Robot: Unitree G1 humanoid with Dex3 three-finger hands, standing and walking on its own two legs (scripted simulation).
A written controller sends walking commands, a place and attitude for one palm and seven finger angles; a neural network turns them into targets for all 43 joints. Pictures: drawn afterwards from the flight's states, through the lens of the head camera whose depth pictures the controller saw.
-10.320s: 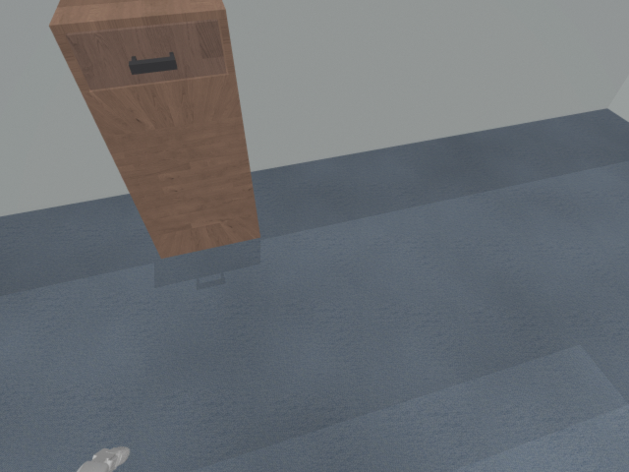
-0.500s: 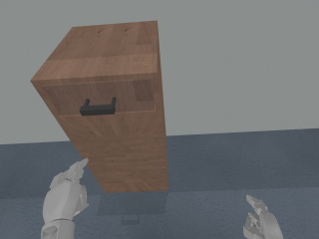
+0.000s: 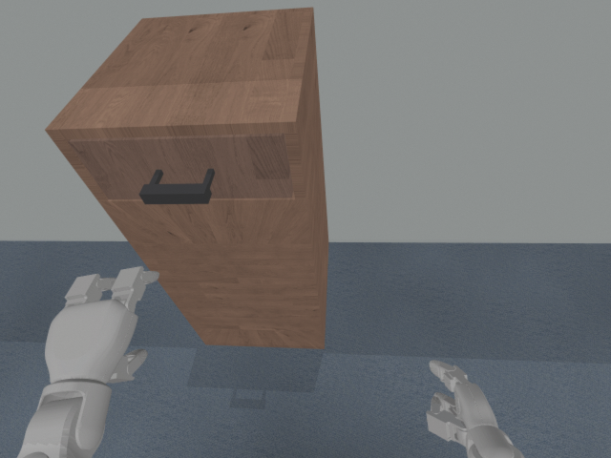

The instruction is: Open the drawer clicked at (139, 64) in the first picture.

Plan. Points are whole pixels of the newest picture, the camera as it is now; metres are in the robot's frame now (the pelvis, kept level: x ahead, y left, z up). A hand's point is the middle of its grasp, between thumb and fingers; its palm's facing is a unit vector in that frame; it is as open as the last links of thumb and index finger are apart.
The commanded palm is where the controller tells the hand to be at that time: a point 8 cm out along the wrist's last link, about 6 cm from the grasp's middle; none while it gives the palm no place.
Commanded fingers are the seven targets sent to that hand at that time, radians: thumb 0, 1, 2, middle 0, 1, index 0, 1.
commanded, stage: raise the hand with hooked fingers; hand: left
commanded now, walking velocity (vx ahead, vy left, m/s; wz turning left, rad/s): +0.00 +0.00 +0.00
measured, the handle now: (179, 184) +0.51 +0.29 +0.05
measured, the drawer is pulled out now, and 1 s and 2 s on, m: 0.00 0.00 0.00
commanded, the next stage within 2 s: move the hooked fingers above the handle in 1.12 s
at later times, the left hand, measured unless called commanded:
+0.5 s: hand (101, 266) +0.29 +0.28 +0.13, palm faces +0.15 -0.09 -0.98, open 13.4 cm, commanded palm +0.25 +0.28 +0.19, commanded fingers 0.00 -0.50 0.30 -0.30 -1.20 -0.30 -1.20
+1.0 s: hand (83, 244) +0.30 +0.29 +0.16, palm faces +0.06 -0.07 -1.00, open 13.8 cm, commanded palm +0.27 +0.30 +0.22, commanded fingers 0.00 -0.50 0.30 -0.30 -1.20 -0.30 -1.20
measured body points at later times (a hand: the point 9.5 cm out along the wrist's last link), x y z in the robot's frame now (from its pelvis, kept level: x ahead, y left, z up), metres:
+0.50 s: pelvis -0.01 +0.05 +0.02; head -0.01 +0.01 +0.47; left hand +0.27 +0.28 +0.18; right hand +0.20 -0.17 -0.07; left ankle -0.02 +0.16 -0.71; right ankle -0.01 -0.06 -0.71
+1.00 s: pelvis -0.02 +0.07 +0.03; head -0.01 +0.04 +0.48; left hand +0.29 +0.29 +0.21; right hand +0.16 -0.16 -0.08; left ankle -0.02 +0.16 -0.71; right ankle -0.01 -0.06 -0.71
